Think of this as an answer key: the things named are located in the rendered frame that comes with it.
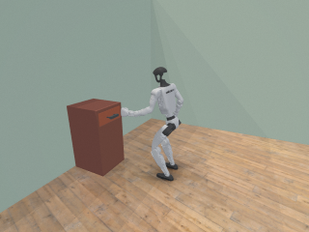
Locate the handle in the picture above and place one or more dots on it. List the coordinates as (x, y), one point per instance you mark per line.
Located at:
(113, 116)

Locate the left robot upper arm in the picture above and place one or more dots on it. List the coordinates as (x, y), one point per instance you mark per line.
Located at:
(154, 95)

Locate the right robot forearm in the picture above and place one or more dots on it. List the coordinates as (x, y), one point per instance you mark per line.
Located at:
(178, 107)

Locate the drawer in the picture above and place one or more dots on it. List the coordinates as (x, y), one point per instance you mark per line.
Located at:
(102, 117)

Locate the cabinet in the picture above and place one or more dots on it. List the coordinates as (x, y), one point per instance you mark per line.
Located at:
(97, 149)

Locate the left robot shin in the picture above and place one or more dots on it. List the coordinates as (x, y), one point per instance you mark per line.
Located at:
(159, 159)

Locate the left robot thigh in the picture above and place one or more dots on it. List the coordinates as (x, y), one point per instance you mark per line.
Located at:
(160, 135)

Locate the robot left hand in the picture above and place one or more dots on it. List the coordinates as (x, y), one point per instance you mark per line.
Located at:
(124, 112)

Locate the left robot forearm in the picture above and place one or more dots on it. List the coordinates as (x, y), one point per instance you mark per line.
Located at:
(141, 112)

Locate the right robot upper arm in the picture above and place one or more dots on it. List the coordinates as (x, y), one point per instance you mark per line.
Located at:
(177, 94)

